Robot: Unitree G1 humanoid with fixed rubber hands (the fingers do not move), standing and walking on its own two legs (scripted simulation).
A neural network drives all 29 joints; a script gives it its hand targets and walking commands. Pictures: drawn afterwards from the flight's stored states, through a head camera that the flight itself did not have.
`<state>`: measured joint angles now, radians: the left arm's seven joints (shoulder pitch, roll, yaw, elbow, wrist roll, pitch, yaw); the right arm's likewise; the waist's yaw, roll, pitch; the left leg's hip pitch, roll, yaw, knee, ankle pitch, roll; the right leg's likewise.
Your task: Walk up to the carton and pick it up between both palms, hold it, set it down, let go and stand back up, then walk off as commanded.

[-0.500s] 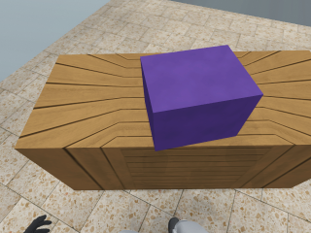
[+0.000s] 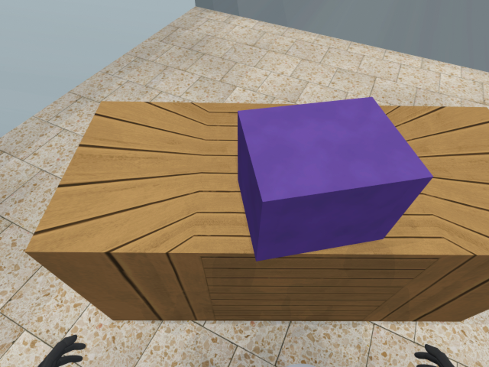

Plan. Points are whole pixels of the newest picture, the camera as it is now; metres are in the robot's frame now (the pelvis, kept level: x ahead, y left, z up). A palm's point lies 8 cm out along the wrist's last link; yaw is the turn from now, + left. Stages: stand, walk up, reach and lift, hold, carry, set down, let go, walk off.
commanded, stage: walk up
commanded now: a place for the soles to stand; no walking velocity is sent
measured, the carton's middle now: (314, 178) +0.50 -0.13 -0.04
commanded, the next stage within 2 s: none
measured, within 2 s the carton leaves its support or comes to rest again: neither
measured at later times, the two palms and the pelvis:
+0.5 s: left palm out of the picture +0.11 +0.30 -0.08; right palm out of the picture +0.12 -0.34 -0.10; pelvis +0.01 -0.02 +0.00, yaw +0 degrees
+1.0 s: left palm out of the picture +0.11 +0.23 -0.11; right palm out of the picture +0.04 -0.42 -0.09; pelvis +0.01 -0.09 -0.01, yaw -2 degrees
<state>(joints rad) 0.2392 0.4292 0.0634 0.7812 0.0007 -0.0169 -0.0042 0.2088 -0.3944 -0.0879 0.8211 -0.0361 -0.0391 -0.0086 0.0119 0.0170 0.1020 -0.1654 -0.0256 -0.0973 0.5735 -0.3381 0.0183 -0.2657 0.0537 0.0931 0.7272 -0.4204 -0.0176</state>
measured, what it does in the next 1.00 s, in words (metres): lifts its right foot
